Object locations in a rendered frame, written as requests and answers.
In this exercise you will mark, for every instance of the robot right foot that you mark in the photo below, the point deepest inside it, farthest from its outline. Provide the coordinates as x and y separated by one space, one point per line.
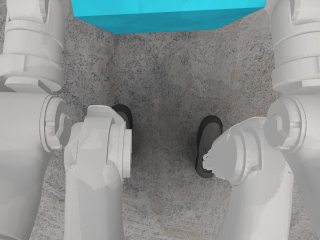
210 129

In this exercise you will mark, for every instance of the right robot forearm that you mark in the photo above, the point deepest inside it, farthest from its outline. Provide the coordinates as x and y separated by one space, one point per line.
295 33

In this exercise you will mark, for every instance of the robot right thigh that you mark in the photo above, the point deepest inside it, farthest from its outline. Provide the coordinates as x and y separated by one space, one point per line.
260 206

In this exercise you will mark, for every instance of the right robot upper arm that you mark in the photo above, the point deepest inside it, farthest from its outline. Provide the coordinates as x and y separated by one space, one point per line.
293 126

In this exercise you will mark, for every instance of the left robot upper arm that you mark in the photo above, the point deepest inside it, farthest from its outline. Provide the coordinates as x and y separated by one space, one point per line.
32 127

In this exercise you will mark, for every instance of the carton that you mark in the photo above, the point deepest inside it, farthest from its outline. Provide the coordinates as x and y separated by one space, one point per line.
152 16

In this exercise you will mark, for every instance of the left robot forearm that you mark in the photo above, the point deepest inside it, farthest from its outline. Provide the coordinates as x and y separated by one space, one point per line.
33 43

